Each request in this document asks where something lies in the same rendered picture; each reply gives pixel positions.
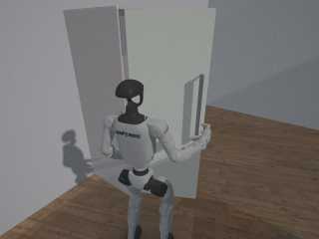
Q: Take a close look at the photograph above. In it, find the handle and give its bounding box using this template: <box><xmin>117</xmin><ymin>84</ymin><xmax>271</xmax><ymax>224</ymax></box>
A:
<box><xmin>194</xmin><ymin>74</ymin><xmax>204</xmax><ymax>135</ymax></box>

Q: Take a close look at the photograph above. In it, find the right robot forearm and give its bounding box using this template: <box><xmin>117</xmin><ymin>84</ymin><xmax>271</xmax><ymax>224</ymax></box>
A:
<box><xmin>175</xmin><ymin>136</ymin><xmax>208</xmax><ymax>162</ymax></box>

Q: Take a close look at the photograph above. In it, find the left robot forearm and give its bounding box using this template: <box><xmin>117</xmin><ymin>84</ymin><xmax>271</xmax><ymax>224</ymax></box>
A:
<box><xmin>104</xmin><ymin>149</ymin><xmax>122</xmax><ymax>160</ymax></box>

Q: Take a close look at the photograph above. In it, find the left robot upper arm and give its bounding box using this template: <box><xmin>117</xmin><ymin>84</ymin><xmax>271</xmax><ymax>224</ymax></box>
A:
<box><xmin>100</xmin><ymin>114</ymin><xmax>120</xmax><ymax>155</ymax></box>

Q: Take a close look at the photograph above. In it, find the right robot upper arm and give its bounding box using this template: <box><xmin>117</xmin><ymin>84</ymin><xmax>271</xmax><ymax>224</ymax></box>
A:
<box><xmin>147</xmin><ymin>119</ymin><xmax>181</xmax><ymax>163</ymax></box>

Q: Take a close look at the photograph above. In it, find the humanoid robot head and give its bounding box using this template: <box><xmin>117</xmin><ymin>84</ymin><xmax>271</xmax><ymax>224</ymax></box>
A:
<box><xmin>115</xmin><ymin>79</ymin><xmax>148</xmax><ymax>124</ymax></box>

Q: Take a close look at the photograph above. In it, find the fridge door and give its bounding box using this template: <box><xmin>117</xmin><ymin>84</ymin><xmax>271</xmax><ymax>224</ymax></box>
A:
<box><xmin>125</xmin><ymin>8</ymin><xmax>216</xmax><ymax>199</ymax></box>

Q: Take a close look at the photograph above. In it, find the robot right hand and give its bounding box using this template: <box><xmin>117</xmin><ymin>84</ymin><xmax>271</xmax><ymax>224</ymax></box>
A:
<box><xmin>186</xmin><ymin>123</ymin><xmax>211</xmax><ymax>141</ymax></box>

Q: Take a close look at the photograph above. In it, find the robot torso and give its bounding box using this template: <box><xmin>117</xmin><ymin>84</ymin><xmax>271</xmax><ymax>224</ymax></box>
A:
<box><xmin>114</xmin><ymin>112</ymin><xmax>157</xmax><ymax>191</ymax></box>

